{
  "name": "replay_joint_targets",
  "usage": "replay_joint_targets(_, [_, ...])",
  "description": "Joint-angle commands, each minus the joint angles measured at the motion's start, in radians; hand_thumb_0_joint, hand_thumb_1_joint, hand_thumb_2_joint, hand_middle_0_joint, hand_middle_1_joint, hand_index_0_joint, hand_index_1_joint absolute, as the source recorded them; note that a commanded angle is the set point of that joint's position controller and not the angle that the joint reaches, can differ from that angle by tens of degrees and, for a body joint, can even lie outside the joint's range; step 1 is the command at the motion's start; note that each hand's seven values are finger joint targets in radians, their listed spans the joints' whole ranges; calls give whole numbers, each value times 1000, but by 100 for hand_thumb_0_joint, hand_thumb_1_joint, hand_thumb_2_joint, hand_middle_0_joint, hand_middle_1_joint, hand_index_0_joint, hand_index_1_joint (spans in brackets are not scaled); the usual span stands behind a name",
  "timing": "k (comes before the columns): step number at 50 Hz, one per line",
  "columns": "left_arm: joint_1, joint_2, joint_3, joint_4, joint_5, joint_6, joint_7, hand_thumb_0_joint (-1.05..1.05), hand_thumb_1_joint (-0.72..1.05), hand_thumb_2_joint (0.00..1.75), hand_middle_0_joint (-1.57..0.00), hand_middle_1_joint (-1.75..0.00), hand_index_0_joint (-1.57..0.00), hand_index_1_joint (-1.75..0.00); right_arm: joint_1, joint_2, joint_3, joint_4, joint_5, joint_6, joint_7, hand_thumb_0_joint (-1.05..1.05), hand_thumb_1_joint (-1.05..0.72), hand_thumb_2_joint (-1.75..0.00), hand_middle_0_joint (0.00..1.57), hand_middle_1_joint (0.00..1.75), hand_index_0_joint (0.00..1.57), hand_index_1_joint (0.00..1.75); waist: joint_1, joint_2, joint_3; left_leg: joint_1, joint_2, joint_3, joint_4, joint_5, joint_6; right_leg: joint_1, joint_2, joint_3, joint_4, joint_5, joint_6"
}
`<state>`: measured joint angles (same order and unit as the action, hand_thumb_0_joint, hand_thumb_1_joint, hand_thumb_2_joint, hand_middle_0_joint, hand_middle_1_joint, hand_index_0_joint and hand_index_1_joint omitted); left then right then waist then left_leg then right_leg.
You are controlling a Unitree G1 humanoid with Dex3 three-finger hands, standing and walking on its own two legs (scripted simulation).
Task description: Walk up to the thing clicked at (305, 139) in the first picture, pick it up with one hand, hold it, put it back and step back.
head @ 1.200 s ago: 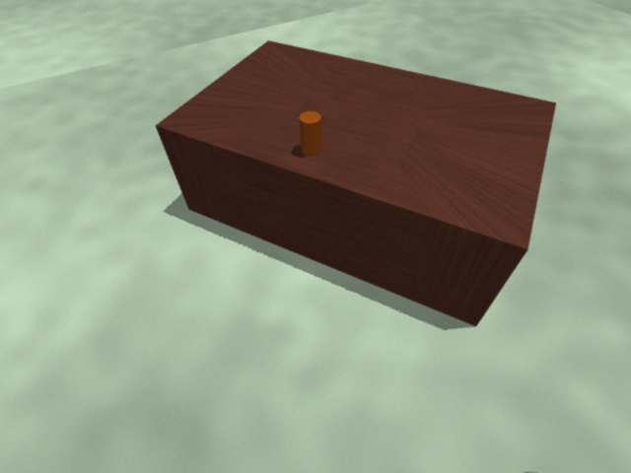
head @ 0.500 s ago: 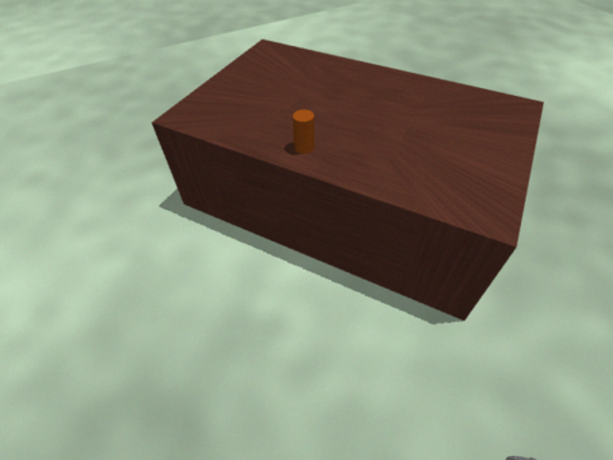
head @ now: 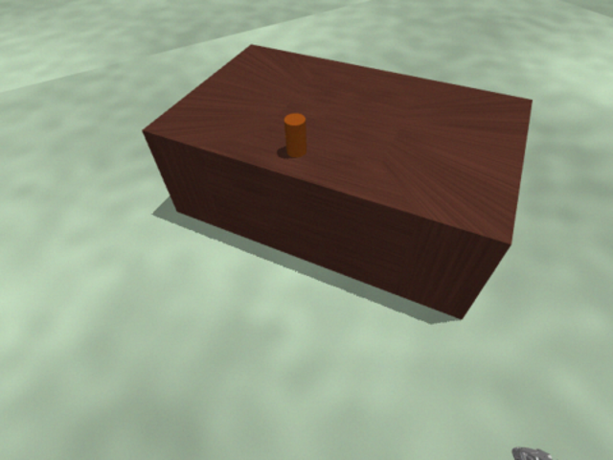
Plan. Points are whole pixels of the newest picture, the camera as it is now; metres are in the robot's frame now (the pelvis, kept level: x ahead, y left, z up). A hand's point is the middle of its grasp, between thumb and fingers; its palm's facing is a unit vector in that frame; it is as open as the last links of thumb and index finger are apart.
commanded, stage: walk up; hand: left
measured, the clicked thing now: (295, 135) +1.07 +0.06 -0.26
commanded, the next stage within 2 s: none
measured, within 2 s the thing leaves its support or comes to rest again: neither
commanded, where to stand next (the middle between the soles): +0.60 +0.07 m, yaw -26 degrees
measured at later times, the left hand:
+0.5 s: hand (122, 370) +0.26 +0.33 -0.14, palm faces -0.27 -0.88 -0.40, open 7.4 cm
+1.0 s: hand (152, 276) +0.45 +0.33 -0.14, palm faces -0.32 -0.84 -0.43, open 7.4 cm
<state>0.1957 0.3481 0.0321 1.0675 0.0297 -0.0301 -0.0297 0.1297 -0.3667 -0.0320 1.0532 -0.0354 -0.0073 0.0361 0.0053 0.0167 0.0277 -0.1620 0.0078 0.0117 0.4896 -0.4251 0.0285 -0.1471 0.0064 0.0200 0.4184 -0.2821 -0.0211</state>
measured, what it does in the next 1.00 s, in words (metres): walks ahead, turning right: left foot, then right foot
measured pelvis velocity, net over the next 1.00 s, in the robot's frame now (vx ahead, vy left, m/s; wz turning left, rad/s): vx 0.33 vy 0.08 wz -0.32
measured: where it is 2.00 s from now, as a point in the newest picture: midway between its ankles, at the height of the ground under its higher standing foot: (279, 349)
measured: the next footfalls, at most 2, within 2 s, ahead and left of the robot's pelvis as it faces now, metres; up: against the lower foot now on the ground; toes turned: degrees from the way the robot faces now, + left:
left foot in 0.18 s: +0.13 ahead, +0.17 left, +0.00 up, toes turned -5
right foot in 0.58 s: +0.31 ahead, -0.08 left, +0.00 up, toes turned -16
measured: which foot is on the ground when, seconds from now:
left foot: down 0.00-0.00, up 0.02-0.16, down 0.18-0.62, up 0.64-1.00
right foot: down 0.00-0.20, up 0.22-0.56, down 0.58-1.00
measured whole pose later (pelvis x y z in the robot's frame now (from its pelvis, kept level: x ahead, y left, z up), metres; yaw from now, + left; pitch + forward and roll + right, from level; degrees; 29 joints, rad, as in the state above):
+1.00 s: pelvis +0.33 +0.08 -0.02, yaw -18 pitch -3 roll -2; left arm 0.38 0.40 0.04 0.84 0.02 -0.10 -0.01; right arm 0.26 -0.46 -0.11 0.79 -0.05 0.02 0.10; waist 0.01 0.08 0.08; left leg -0.50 0.14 -0.03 0.78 -0.26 -0.01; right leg -0.19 0.00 0.04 0.58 -0.35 0.01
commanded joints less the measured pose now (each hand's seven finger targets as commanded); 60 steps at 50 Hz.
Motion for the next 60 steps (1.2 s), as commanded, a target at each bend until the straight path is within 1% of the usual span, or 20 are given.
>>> replay_joint_targets(1, [46,335,109,-109,7,-39,17,0,90,90,-20,-30,-20,-30,-115,-213,-72,-156,-17,-31,14,0,-90,-90,20,30,20,30,49,-168,136,-442,46,-83,279,-44,-13,71,-341,562,-274,-462,-231])
replay_joint_targets(5, [55,318,111,-155,-6,-44,17,0,90,90,-20,-30,-20,-30,-60,-215,-85,-182,-11,-50,23,0,-90,-90,20,30,20,30,24,-154,43,-341,61,-91,204,-62,-24,112,-263,417,-188,-158,-202])
replay_joint_targets(8, [-32,308,104,-210,-12,-34,12,0,90,90,-20,-30,-20,-30,88,-218,-106,-170,-10,-54,27,0,-90,-90,20,30,20,30,-83,-159,-11,9,39,-43,-28,80,-8,-127,-173,252,-16,-31,-126])
replay_joint_targets(9, [-63,250,86,-229,-13,-28,10,0,90,90,-20,-30,-20,-30,203,-246,-128,-136,-18,-57,16,0,-90,-90,20,30,20,30,-146,-43,-44,260,33,-65,-90,110,-3,-343,-68,146,169,-68,-66])
replay_joint_targets(10, [-41,154,60,-246,-13,-27,17,0,90,90,-20,-30,-20,-30,325,-333,-157,-113,-32,-61,3,0,-90,-90,20,30,20,30,-205,297,-66,402,212,-359,-264,-86,20,-568,122,49,520,-270,-30])
replay_joint_targets(12, [41,266,67,-232,-11,-24,33,0,90,90,-20,-30,-20,-30,136,-383,-161,-195,-12,-56,4,0,-90,-90,20,30,20,30,-104,189,-14,178,407,-605,-368,-355,124,-566,6,103,696,-235,-24])
replay_joint_targets(17, [132,262,71,-159,-29,-36,-3,0,90,90,-20,-30,-20,-30,88,-254,-109,-233,11,-72,4,0,-90,-90,20,30,20,30,-37,141,96,72,232,-209,-316,11,128,-443,-73,46,546,-19,9])
replay_joint_targets(26, [-20,216,62,-256,-24,-47,-14,0,90,90,-20,-30,-20,-30,182,-278,-112,-278,7,-47,11,0,-90,-90,20,30,20,30,-74,105,75,78,217,-20,-169,463,127,-246,-30,-97,190,95,-16])
replay_joint_targets(29, [143,247,85,-214,-26,-52,7,0,90,90,-20,-30,-20,-30,154,-250,-99,-320,15,-35,10,0,-90,-90,20,30,20,30,29,-28,-20,-45,163,52,99,556,85,87,9,-117,92,164,-41])
replay_joint_targets(30, [263,294,109,-194,-24,-57,20,0,90,90,-20,-30,-20,-30,168,-216,-85,-328,15,-35,11,0,-90,-90,20,30,20,30,95,-129,-99,-120,106,86,320,468,61,256,-24,-55,49,113,-59])
replay_joint_targets(31, [332,377,137,-198,-23,-62,35,0,90,90,-20,-30,-20,-30,241,-152,-64,-337,13,-33,13,0,-90,-90,20,30,20,30,99,-321,-156,-343,-17,96,551,-1,17,409,-265,362,-22,-1,-138])
replay_joint_targets(32, [314,417,141,-218,-29,-57,40,0,90,90,-20,-30,-20,-30,241,-242,-79,-332,16,-20,10,0,-90,-90,20,30,20,30,100,-280,-154,-449,-27,-24,669,-142,7,379,-406,679,-112,-118,-247])
replay_joint_targets(33, [235,414,138,-245,-40,-55,45,0,90,90,-20,-30,-20,-30,236,-285,-91,-313,12,-11,0,0,-90,-90,20,30,20,30,82,-219,-105,-445,26,-77,718,-158,-4,274,-433,715,-122,-194,-298])
replay_joint_targets(38, [117,310,99,-285,-47,-73,51,0,90,90,-20,-30,-20,-30,259,-229,-86,-275,13,-2,19,0,-90,-90,20,30,20,30,-12,-98,48,-342,97,-80,652,83,-10,-48,-227,263,-114,153,-188])
replay_joint_targets(48, [151,382,114,-315,-13,-95,50,0,90,90,-20,-30,-20,-30,97,-230,-123,-355,-15,-7,59,0,-90,-90,20,30,20,30,7,-157,79,-251,128,-17,284,184,-41,-234,-203,208,-80,-122,-177])
replay_joint_targets(52, [87,326,94,-335,-1,-82,62,0,90,90,-20,-30,-20,-30,347,-283,-158,-290,-21,-22,49,0,-90,-90,20,30,20,30,-151,-6,-48,159,62,15,129,109,8,-405,-163,139,268,-15,-107])
replay_joint_targets(53, [164,244,68,-321,-9,-79,64,0,90,90,-20,-30,-20,-30,419,-345,-177,-281,-31,-30,38,0,-90,-90,20,30,20,30,-185,243,-81,218,155,-158,-35,-72,39,-460,-42,39,591,2,-57])
replay_joint_targets(54, [226,179,43,-319,-21,-73,67,0,90,90,-20,-30,-20,-30,356,-379,-176,-314,-25,-35,30,0,-90,-90,20,30,20,30,-124,392,-20,189,331,-473,-172,-122,57,-620,82,18,764,-260,-16])
replay_joint_targets(55, [269,269,61,-297,-30,-66,80,0,90,90,-20,-30,-20,-30,272,-416,-180,-345,7,-34,27,0,-90,-90,20,30,20,30,-86,307,-33,125,423,-621,-260,-212,135,-598,25,46,826,-262,-30])
replay_joint_targets(60, [256,308,78,-220,-48,-62,53,0,90,90,-20,-30,-20,-30,179,-289,-125,-357,17,-46,15,0,-90,-90,20,30,20,30,-25,165,84,-70,234,-190,-203,107,118,-453,-55,50,725,-49,-22])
